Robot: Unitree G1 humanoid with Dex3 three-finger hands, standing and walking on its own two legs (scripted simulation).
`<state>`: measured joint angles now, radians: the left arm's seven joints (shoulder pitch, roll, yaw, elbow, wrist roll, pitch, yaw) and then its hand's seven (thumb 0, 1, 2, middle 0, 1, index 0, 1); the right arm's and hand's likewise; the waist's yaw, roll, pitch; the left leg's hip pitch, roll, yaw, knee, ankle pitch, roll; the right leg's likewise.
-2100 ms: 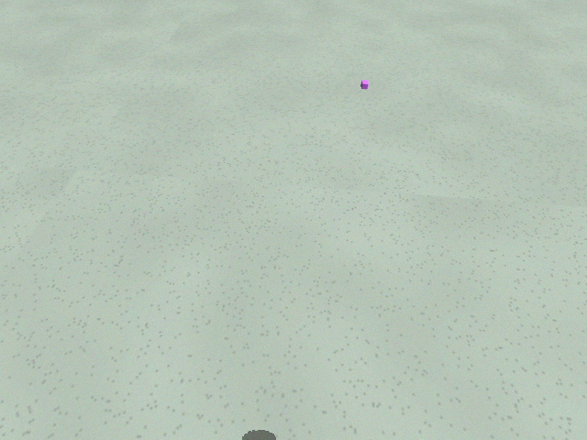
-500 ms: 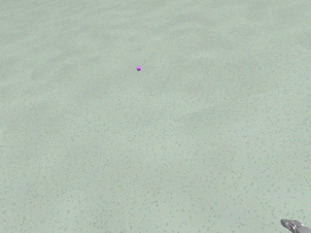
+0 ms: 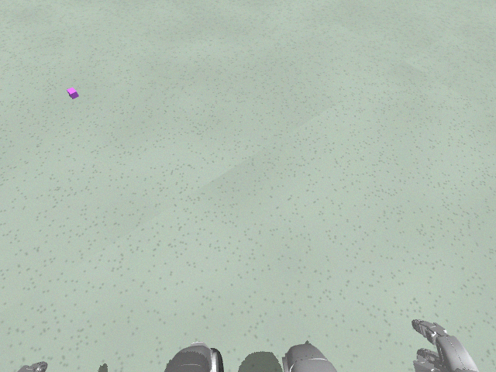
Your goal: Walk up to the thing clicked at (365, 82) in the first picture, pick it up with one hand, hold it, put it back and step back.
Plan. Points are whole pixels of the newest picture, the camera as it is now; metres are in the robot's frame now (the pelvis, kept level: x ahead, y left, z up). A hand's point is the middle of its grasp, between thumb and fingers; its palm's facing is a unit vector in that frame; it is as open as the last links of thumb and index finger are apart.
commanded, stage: walk up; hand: left
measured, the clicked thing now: (72, 93) +1.58 +0.91 -0.74
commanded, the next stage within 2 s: none
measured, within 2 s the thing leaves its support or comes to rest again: neither
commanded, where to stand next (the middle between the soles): +1.15 +1.09 m, yaw -56 degrees
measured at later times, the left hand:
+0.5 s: hand (55, 211) +0.44 +0.39 -0.12, palm faces -0.18 -0.83 -0.53, open 7.3 cm
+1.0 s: hand (30, 113) +0.75 +0.55 -0.12, palm faces -0.47 -0.70 -0.54, open 7.4 cm
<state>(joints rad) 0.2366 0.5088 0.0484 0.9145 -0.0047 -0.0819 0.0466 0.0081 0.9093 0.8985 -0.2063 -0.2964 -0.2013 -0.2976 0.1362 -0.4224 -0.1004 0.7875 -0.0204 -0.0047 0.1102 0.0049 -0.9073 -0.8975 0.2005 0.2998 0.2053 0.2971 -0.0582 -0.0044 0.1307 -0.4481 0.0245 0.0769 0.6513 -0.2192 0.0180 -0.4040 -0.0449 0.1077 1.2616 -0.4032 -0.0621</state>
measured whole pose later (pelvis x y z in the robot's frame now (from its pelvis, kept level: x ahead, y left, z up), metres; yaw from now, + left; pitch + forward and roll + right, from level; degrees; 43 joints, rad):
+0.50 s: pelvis +0.29 +0.13 +0.00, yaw -14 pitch -3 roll -2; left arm 0.26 0.39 0.03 0.87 0.00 -0.06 0.10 0.00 0.90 0.90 -0.21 -0.30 -0.21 -0.30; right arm 0.22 -0.41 -0.07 0.72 -0.05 0.06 0.12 0.01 -0.90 -0.90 0.20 0.30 0.21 0.30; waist -0.02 0.11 0.09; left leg -0.60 0.09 -0.12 1.36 -0.38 -0.06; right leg -0.32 -0.04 -0.11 0.63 -0.25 -0.04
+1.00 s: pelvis +0.54 +0.32 +0.00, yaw -26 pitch +1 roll +1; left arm 0.26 0.44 0.04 0.94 -0.01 -0.06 0.08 0.00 0.91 0.90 -0.21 -0.30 -0.20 -0.30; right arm 0.31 -0.42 -0.10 0.76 -0.08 0.05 0.07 0.01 -0.90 -0.90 0.20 0.30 0.21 0.30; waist -0.12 0.04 0.09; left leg -0.27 0.01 0.19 0.64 -0.38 0.06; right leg -0.58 -0.03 -0.13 0.90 -0.32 -0.03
